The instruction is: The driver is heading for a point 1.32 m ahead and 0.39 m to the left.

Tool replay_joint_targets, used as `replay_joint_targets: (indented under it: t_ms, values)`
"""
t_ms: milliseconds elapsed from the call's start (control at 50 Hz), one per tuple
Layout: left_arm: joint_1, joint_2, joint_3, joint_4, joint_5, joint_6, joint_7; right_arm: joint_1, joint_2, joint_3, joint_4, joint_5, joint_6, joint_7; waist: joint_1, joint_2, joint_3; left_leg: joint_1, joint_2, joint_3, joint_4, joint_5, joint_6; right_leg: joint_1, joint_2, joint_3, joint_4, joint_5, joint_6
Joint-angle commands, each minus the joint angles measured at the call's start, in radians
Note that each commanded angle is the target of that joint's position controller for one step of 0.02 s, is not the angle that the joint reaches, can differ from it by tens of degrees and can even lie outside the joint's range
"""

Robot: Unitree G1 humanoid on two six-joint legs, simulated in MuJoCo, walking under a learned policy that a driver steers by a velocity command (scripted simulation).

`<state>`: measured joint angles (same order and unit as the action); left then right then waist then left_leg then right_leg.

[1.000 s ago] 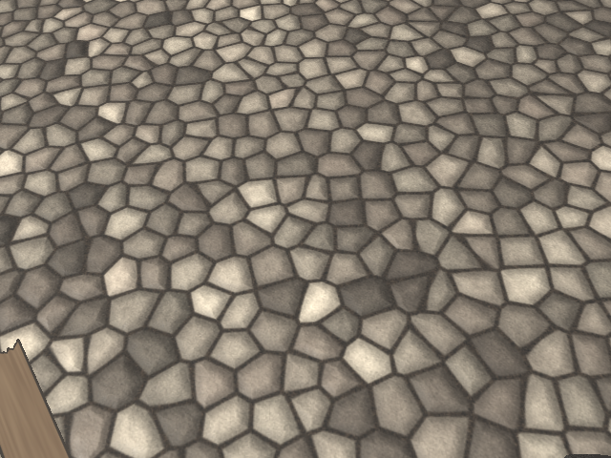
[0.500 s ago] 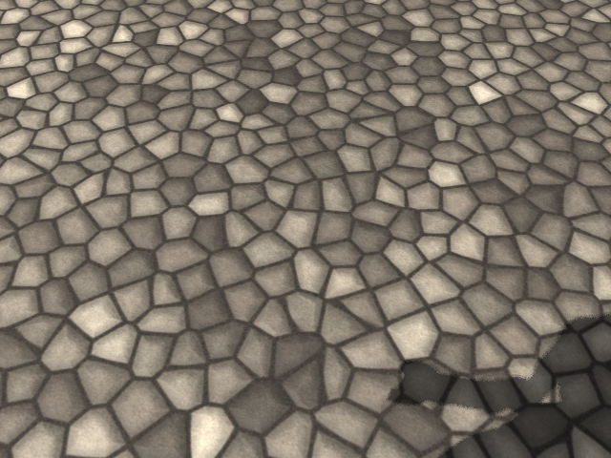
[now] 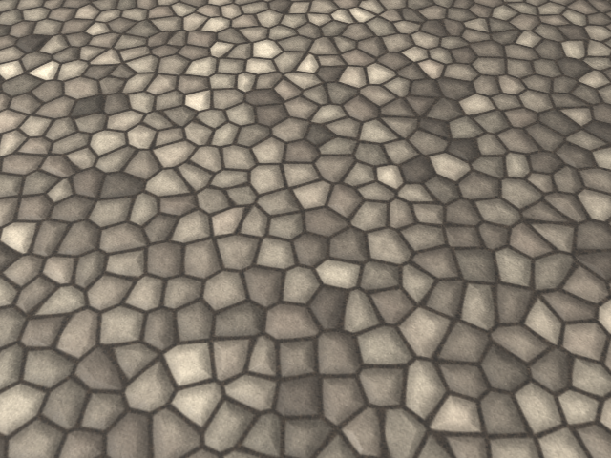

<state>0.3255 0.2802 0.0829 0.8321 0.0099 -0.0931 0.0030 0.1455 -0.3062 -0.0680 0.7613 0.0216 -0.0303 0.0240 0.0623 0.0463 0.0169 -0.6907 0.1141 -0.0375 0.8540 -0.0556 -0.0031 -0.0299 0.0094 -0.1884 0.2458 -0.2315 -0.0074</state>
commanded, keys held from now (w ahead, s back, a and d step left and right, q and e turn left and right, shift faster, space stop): w+q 0.52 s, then w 0.48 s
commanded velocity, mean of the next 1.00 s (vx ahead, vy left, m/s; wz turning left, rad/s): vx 0.50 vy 0.00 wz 0.41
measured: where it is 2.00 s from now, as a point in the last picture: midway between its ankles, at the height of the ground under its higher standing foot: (213, 287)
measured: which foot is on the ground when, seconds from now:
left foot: up 0.00-0.16, down 0.18-0.68, up 0.70-1.00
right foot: down 0.00-0.20, up 0.22-0.64, down 0.66-1.00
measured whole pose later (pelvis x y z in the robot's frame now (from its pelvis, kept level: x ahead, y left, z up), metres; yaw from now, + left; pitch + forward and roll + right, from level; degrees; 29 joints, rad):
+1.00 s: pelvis +0.55 +0.11 +0.00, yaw +24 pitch +2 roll -1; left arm 0.37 0.26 0.05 0.85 -0.01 -0.09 -0.02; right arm 0.13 -0.28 -0.05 0.67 0.01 -0.06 0.01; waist 0.08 0.04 0.02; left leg -0.64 0.09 -0.05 0.74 -0.09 0.00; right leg -0.08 0.06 -0.02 0.25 -0.21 -0.04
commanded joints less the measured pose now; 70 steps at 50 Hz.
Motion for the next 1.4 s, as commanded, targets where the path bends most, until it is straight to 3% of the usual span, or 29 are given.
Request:
replay_joint_targets:
  t_ms: [20, 80, 120, 160, 180, 200, 220, 240, 260, 300, 380, 480, 600, 660, 680, 700, 720, 740, 780, 820, 960, 1100, 1140, 1180, 1200, 1220, 1240, 1280, 1400]
  values:
    - [-0.071, 0.16, 0.037, -0.066, -0.011, -0.013, 0.01, -0.068, -0.009, 0.009, -0.081, -0.002, -0.006, 0.021, -0.015, -0.082, 0.058, 0.041, 0.006, 0.023, -0.123, 0.087, 0.018, -0.053, -0.28, 0.06, -0.124, 0.265, -0.153]
    - [-0.038, 0.183, 0.047, -0.041, -0.028, 0.006, 0.01, -0.133, -0.028, 0.005, -0.123, -0.002, -0.003, 0.034, -0.003, -0.084, 0.078, 0.021, -0.01, 0.053, -0.19, 0.011, 0.053, 0.052, -0.309, 0.029, -0.075, 0.316, -0.131]
    - [-0.04, 0.211, 0.055, -0.037, -0.036, 0.021, 0.012, -0.12, -0.053, -0.007, -0.14, -0.004, 0.0, 0.039, -0.029, -0.106, 0.047, 0.09, -0.06, 0.107, -0.207, -0.089, 0.09, 0.101, -0.313, -0.001, 0.031, 0.581, -0.11]
    - [-0.06, 0.227, 0.056, -0.042, -0.045, 0.039, 0.016, 0.069, -0.112, -0.046, -0.103, 0.001, 0.005, 0.033, -0.147, -0.112, -0.07, 0.362, -0.157, 0.17, -0.257, -0.117, 0.143, 0.071, -0.274, -0.05, 0.324, 0.852, -0.071]
    - [-0.042, 0.2, 0.044, -0.049, -0.034, 0.039, 0.021, 0.241, -0.186, -0.085, -0.055, 0.004, 0.013, 0.016, -0.221, -0.07, -0.162, 0.653, -0.165, 0.11, -0.281, -0.078, 0.183, -0.099, -0.234, -0.064, 0.582, 0.723, -0.028]
    - [0.027, 0.072, 0.003, -0.103, 0.011, 0.022, 0.016, 0.267, -0.315, -0.111, -0.05, 0.012, 0.016, -0.001, -0.143, 0.2, -0.219, 0.979, 0.098, -0.395, -0.344, -0.176, 0.339, -0.548, -0.081, -0.046, 0.969, -0.068, 0.047]
    - [-0.014, 0.082, -0.01, -0.124, -0.011, -0.019, 0.006, 0.269, -0.292, -0.092, -0.097, 0.003, -0.002, 0.006, -0.157, 0.161, -0.397, 1.094, 0.228, -0.825, -0.537, -0.346, 0.448, -0.711, 0.03, 0.22, 1.149, -0.383, 0.052]
    - [-0.125, 0.155, 0.008, -0.152, -0.053, -0.042, -0.005, 0.252, -0.213, -0.069, -0.088, -0.005, -0.018, 0.013, -0.192, 0.064, -0.293, 1.048, 0.208, -0.708, -0.577, -0.317, 0.383, -0.813, -0.026, 0.279, 1.162, -0.3, 0.027]
    - [-0.151, 0.143, 0.002, -0.16, -0.053, -0.055, -0.004, 0.216, -0.18, -0.06, -0.086, -0.002, -0.027, 0.012, -0.164, 0.033, -0.194, 0.921, 0.168, -0.573, -0.567, -0.252, 0.346, -0.813, -0.068, 0.272, 1.09, -0.218, 0.004]
    - [-0.132, 0.151, 0.012, -0.139, -0.008, -0.049, 0.009, 0.094, -0.113, -0.038, -0.114, -0.013, -0.031, 0.005, -0.078, -0.014, -0.099, 0.659, 0.099, -0.4, -0.582, -0.049, 0.301, -0.671, -0.13, 0.279, 0.935, -0.113, 0.006]
    - [-0.139, 0.11, 0.007, -0.149, 0.006, -0.011, 0.007, 0.085, -0.131, -0.043, -0.123, -0.013, -0.037, -0.015, -0.046, -0.015, -0.064, 0.483, 0.047, -0.282, -0.629, 0.125, 0.304, -0.579, -0.119, 0.251, 0.759, -0.023, 0.052]
    - [-0.321, 0.064, -0.017, -0.195, -0.003, -0.013, -0.007, 0.155, -0.149, -0.05, -0.099, -0.001, -0.028, -0.037, -0.114, 0.027, -0.016, 0.424, -0.022, -0.214, -0.623, -0.002, 0.233, -0.51, -0.048, 0.24, 0.392, 0.289, 0.075]
    - [-0.363, 0.111, -0.004, -0.213, -0.015, -0.037, -0.036, 0.23, -0.128, -0.045, -0.059, -0.001, -0.017, -0.042, -0.129, 0.065, -0.008, 0.56, 0.052, -0.326, -0.514, -0.054, 0.203, -0.452, -0.031, 0.258, 0.251, 0.251, 0.028]
    - [-0.183, 0.157, 0.023, -0.172, -0.002, -0.049, -0.027, 0.215, -0.088, -0.031, -0.065, -0.009, -0.012, -0.037, -0.033, 0.07, -0.096, 0.563, -0.014, -0.292, -0.304, 0.147, 0.15, -0.184, -0.041, 0.237, 0.2, 0.19, -0.052]
    - [-0.038, 0.214, 0.036, -0.158, 0.011, -0.05, -0.022, 0.24, -0.043, -0.011, -0.083, -0.025, -0.015, -0.036, 0.014, -0.047, -0.241, 0.424, -0.079, -0.223, -0.025, -0.005, 0.112, 0.081, -0.204, 0.41, 0.236, 0.195, -0.128]
    - [0.066, 0.279, 0.059, -0.104, 0.008, -0.036, -0.031, 0.368, 0.002, 0.004, -0.089, 0.009, -0.026, -0.038, -0.023, -0.381, -0.337, 0.078, -0.219, -0.112, 0.293, -0.459, 0.039, 0.359, -0.381, 0.866, 0.113, -0.076, -0.284]
    - [0.067, 0.186, 0.035, -0.106, -0.023, -0.033, -0.039, 0.327, -0.089, -0.01, -0.074, 0.016, -0.03, -0.04, 0.007, -0.272, -0.258, -0.061, -0.169, -0.166, 0.411, -0.509, 0.035, 0.335, -0.39, 0.964, 0.044, -0.311, -0.268]
    - [0.018, 0.137, 0.02, -0.112, -0.025, -0.028, -0.035, 0.21, -0.132, -0.022, -0.092, 0.014, -0.031, -0.039, 0.025, -0.173, -0.13, -0.104, -0.134, -0.154, 0.437, -0.421, 0.038, 0.223, -0.357, 0.827, 0.031, -0.296, -0.229]
    - [-0.065, 0.108, 0.003, -0.118, -0.005, -0.017, -0.031, 0.108, -0.107, -0.018, -0.121, -0.011, -0.037, -0.035, -0.012, -0.091, -0.022, -0.065, -0.065, -0.098, 0.351, -0.302, 0.035, 0.025, -0.285, 0.641, -0.003, -0.078, -0.215]
    - [-0.083, 0.084, -0.007, -0.112, 0.001, -0.02, -0.027, 0.125, -0.076, -0.016, -0.116, -0.01, -0.037, -0.027, -0.048, -0.136, -0.024, 0.017, -0.027, -0.074, 0.266, -0.255, 0.03, -0.051, -0.231, 0.537, -0.039, 0.051, -0.203]
    - [-0.022, 0.155, 0.007, -0.059, -0.024, -0.01, -0.013, -0.035, -0.008, 0.014, -0.157, -0.016, -0.044, -0.015, -0.01, -0.115, 0.005, 0.044, -0.018, -0.002, -0.118, -0.001, -0.005, -0.086, -0.199, 0.337, -0.104, 0.262, -0.203]
    - [0.075, 0.18, 0.01, 0.006, -0.037, 0.021, -0.008, -0.188, -0.029, 0.01, -0.208, -0.001, -0.058, 0.015, 0.02, -0.126, 0.042, 0.105, -0.066, 0.023, -0.324, 0.033, 0.034, 0.033, -0.253, 0.312, -0.042, 0.329, -0.166]
    - [0.057, 0.201, 0.015, 0.01, -0.038, 0.032, -0.002, -0.123, -0.06, -0.004, -0.196, -0.006, -0.061, 0.016, -0.034, -0.138, 0.002, 0.223, -0.097, 0.049, -0.362, -0.019, 0.066, 0.063, -0.254, 0.294, 0.05, 0.521, -0.143]
    - [0.037, 0.168, -0.001, -0.004, -0.028, 0.035, 0.004, 0.152, -0.142, -0.045, -0.12, -0.017, -0.057, 0.001, -0.17, -0.102, -0.181, 0.65, -0.069, 0.026, -0.363, 0.019, 0.132, -0.081, -0.172, 0.217, 0.386, 0.609, -0.087]
    - [0.11, 0.073, -0.034, -0.041, -0.008, 0.02, 0.001, 0.284, -0.245, -0.067, -0.106, -0.039, -0.05, -0.009, -0.173, 0.099, -0.349, 1.047, 0.196, -0.356, -0.35, -0.022, 0.262, -0.442, -0.05, 0.161, 0.774, 0.212, -0.021]
    - [0.133, 0.063, -0.042, -0.029, -0.018, 0.0, -0.005, 0.313, -0.209, -0.057, -0.087, -0.019, -0.044, -0.005, -0.169, 0.233, -0.436, 1.124, 0.29, -0.687, -0.505, -0.191, 0.35, -0.64, 0.033, 0.259, 0.976, -0.339, -0.005]
    - [0.057, 0.158, -0.016, -0.044, -0.043, -0.013, -0.013, 0.255, -0.148, -0.035, -0.09, -0.011, -0.043, -0.004, -0.173, 0.137, -0.281, 1.013, 0.253, -0.594, -0.539, -0.294, 0.304, -0.744, -0.033, 0.297, 1.051, -0.31, -0.016]
    - [-0.058, 0.148, -0.015, -0.07, -0.038, -0.016, -0.014, 0.135, -0.096, -0.015, -0.096, -0.019, -0.044, -0.001, -0.122, 0.024, -0.085, 0.732, 0.166, -0.365, -0.598, -0.195, 0.252, -0.724, -0.111, 0.251, 0.964, -0.148, -0.02]
    - [-0.061, 0.081, -0.021, -0.067, -0.005, 0.029, 0.0, 0.069, -0.099, -0.016, -0.058, -0.03, -0.073, -0.002, -0.028, 0.014, -0.008, 0.477, 0.095, -0.104, -0.678, 0.361, 0.255, -0.579, -0.139, 0.234, 0.731, 0.037, 0.044]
